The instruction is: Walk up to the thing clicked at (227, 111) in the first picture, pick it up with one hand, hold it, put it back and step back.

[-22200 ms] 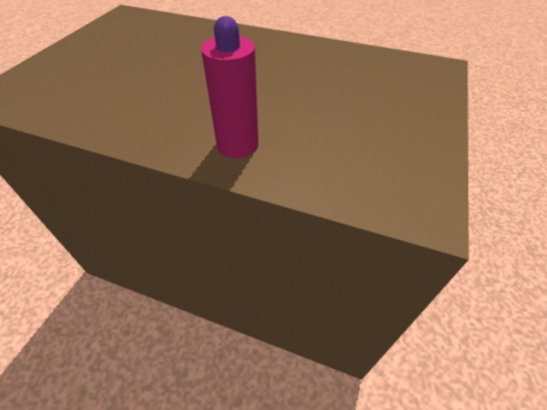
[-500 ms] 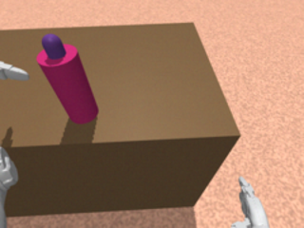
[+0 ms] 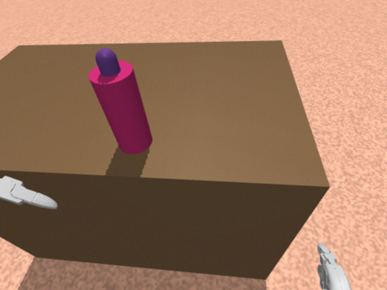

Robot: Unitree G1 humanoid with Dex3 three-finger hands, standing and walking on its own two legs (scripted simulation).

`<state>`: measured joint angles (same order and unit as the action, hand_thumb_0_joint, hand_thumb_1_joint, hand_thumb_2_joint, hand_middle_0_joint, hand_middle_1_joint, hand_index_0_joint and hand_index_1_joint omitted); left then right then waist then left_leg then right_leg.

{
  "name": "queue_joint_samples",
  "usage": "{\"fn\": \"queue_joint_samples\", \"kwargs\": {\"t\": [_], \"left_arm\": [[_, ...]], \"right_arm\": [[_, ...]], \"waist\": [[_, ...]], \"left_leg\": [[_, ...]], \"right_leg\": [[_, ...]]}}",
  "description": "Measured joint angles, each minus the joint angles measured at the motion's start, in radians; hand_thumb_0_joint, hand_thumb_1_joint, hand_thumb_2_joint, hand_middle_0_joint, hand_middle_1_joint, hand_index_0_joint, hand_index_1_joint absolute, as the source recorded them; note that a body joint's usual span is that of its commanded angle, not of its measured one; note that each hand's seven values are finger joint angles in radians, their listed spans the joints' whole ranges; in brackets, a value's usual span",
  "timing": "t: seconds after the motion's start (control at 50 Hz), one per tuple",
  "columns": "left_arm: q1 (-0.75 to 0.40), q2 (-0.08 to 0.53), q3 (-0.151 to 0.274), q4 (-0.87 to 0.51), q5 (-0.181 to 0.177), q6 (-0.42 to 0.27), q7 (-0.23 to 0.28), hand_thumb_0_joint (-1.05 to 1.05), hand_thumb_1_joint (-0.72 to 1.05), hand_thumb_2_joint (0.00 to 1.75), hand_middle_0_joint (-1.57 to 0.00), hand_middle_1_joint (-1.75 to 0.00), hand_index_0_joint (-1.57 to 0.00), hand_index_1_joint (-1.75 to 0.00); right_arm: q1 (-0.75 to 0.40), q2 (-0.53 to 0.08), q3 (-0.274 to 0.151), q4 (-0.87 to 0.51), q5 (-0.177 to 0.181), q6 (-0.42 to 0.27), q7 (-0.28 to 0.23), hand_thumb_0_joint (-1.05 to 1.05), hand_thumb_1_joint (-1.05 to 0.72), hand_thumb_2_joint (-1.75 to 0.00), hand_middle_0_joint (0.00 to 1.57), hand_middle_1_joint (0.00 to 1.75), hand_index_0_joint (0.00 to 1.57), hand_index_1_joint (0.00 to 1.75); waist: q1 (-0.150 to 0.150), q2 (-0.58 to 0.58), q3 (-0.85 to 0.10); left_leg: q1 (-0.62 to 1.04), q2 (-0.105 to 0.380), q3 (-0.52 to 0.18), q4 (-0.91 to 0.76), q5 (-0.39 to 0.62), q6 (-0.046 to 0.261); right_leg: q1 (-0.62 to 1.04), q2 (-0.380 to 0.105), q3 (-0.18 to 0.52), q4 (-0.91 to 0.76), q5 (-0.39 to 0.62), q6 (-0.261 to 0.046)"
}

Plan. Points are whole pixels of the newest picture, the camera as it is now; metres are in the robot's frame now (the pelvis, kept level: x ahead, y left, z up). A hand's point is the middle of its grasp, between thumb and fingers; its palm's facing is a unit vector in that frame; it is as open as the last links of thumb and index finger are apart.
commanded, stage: sink last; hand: left
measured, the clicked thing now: (122, 103) +0.45 +0.19 +0.16
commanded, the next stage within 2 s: home in 0.52 s
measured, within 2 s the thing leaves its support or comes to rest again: neither
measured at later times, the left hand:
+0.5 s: hand out of the picture +0.15 +0.23 +0.24, palm faces +0.47 -0.75 -0.46, open 17.4 cm
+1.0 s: hand (57, 244) +0.17 +0.24 +0.10, palm faces +0.31 -0.88 -0.36, open 17.4 cm
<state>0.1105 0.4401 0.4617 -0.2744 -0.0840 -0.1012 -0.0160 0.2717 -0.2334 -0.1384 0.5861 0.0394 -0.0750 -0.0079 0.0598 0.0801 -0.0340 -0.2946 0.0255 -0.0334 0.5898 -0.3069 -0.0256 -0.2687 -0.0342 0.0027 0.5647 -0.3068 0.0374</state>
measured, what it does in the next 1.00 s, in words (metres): stands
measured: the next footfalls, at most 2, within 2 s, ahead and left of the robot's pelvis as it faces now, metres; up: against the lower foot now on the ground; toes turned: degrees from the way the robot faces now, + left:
none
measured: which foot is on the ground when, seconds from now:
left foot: down 0.00-1.00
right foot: down 0.00-1.00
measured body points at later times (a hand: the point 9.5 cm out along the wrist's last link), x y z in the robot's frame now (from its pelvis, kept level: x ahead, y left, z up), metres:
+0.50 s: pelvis -0.03 -0.02 +0.00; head -0.04 -0.04 +0.45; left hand +0.12 +0.27 +0.26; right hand +0.14 -0.28 -0.07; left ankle +0.00 +0.14 -0.73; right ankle -0.01 -0.14 -0.73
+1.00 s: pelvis -0.02 +0.00 +0.01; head -0.01 -0.01 +0.46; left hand +0.14 +0.29 +0.12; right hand +0.15 -0.22 -0.08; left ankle +0.00 +0.14 -0.73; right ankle -0.01 -0.14 -0.73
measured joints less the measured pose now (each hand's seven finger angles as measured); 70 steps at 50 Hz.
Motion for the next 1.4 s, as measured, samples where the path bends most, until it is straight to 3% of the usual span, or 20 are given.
{"fn": "queue_joint_samples", "kwargs": {"t": [0.16, 0.24, 0.52, 0.68, 0.76, 0.84, 0.92, 1.08, 1.26, 1.4], "left_arm": [[0.261, -0.052, -0.024, -0.175, -0.009, -0.089, 0.009, -0.02, -0.54, 0.01, -0.06, -0.05, -0.06, -0.03], [0.338, -0.057, -0.040, -0.226, -0.002, -0.130, 0.011, -0.02, -0.53, 0.02, -0.06, -0.05, -0.06, -0.03], [0.247, -0.041, 0.011, -0.144, 0.007, -0.259, 0.024, -0.01, -0.53, 0.02, -0.06, -0.05, -0.06, -0.04], [0.229, -0.023, 0.038, -0.071, 0.006, -0.285, 0.030, -0.01, -0.55, 0.04, -0.07, -0.06, -0.07, -0.05], [0.239, -0.033, 0.029, -0.022, 0.004, -0.286, 0.035, -0.01, -0.52, 0.07, -0.07, -0.07, -0.07, -0.06], [0.260, -0.076, -0.024, 0.022, 0.006, -0.271, 0.037, -0.01, -0.51, 0.08, -0.07, -0.07, -0.07, -0.06], [0.307, -0.131, -0.114, 0.064, 0.019, -0.242, 0.034, -0.01, -0.51, 0.08, -0.06, -0.07, -0.06, -0.06], [0.397, -0.193, -0.267, 0.184, 0.052, -0.165, 0.035, -0.02, -0.55, 0.06, -0.06, -0.06, -0.06, -0.05], [0.322, -0.238, -0.388, 0.461, 0.071, -0.102, 0.042, -0.02, -0.59, 0.03, -0.05, -0.05, -0.05, -0.04], [0.226, -0.274, -0.419, 0.686, 0.085, -0.069, 0.071, -0.02, -0.59, 0.03, -0.05, -0.05, -0.05, -0.04]], "right_arm": [[0.032, 0.007, -0.008, -0.045, 0.002, 0.006, -0.019, -0.01, 0.52, -0.06, 0.06, 0.06, 0.06, 0.06], [0.038, 0.007, -0.016, -0.059, -0.003, -0.015, -0.031, -0.01, 0.53, -0.06, 0.06, 0.06, 0.06, 0.06], [0.049, 0.006, -0.028, -0.067, -0.011, -0.083, -0.040, -0.01, 0.53, -0.05, 0.06, 0.06, 0.06, 0.06], [0.053, 0.003, -0.035, -0.060, -0.010, -0.086, -0.035, -0.02, 0.48, -0.08, 0.06, 0.06, 0.06, 0.07], [0.048, 0.001, -0.015, -0.059, -0.004, -0.087, -0.038, -0.01, 0.37, -0.18, 0.09, 0.11, 0.09, 0.11], [0.027, 0.020, 0.040, -0.045, -0.004, -0.090, -0.035, -0.01, 0.16, -0.33, 0.11, 0.15, 0.11, 0.15], [-0.005, 0.060, 0.085, -0.014, -0.016, -0.091, -0.024, -0.01, -0.09, -0.47, 0.13, 0.18, 0.13, 0.18], [-0.046, 0.066, 0.077, 0.041, -0.031, -0.088, -0.029, 0.00, -0.50, -0.68, 0.17, 0.24, 0.17, 0.24], [-0.081, 0.051, 0.103, 0.066, -0.034, -0.072, -0.046, 0.00, -0.80, -0.84, 0.19, 0.28, 0.19, 0.29], [-0.085, 0.030, 0.138, 0.113, -0.044, -0.054, -0.045, 0.01, -0.87, -0.89, 0.20, 0.30, 0.20, 0.30]], "waist": [[0.013, -0.004, 0.028], [0.017, -0.008, 0.038], [0.006, -0.017, 0.065], [0.001, -0.024, 0.073], [0.002, -0.029, 0.077], [0.006, -0.039, 0.086], [0.004, -0.044, 0.091], [-0.013, -0.046, 0.091], [-0.040, -0.068, 0.088], [-0.049, -0.084, 0.091]], "left_leg": [[0.031, -0.002, -0.008, -0.019, 0.022, -0.010], [0.041, -0.002, -0.015, -0.026, 0.033, -0.013], [0.073, -0.004, -0.014, -0.066, 0.071, -0.014], [0.090, -0.003, -0.003, -0.085, 0.079, -0.011], [0.095, -0.005, 0.003, -0.094, 0.081, -0.008], [0.093, -0.006, 0.007, -0.098, 0.081, -0.005], [0.087, -0.007, 0.006, -0.096, 0.077, -0.002], [0.092, -0.010, 0.005, -0.099, 0.067, 0.002], [0.079, -0.007, 0.002, -0.103, 0.063, -0.002], [0.042, 0.002, 0.001, -0.069, 0.043, -0.008]], "right_leg": [[0.019, -0.002, -0.007, 0.015, 0.001, -0.010], [0.028, -0.002, -0.014, 0.017, 0.005, -0.014], [0.050, -0.003, -0.013, -0.004, 0.034, -0.018], [0.066, -0.003, -0.003, -0.032, 0.049, -0.012], [0.071, -0.005, 0.002, -0.044, 0.054, -0.009], [0.070, -0.006, 0.006, -0.052, 0.058, -0.006], [0.069, -0.007, 0.004, -0.060, 0.059, -0.004], [0.081, -0.011, 0.002, -0.074, 0.053, 0.001], [0.065, -0.008, -0.002, -0.071, 0.046, -0.004], [0.030, 0.001, -0.002, -0.043, 0.030, -0.009]]}}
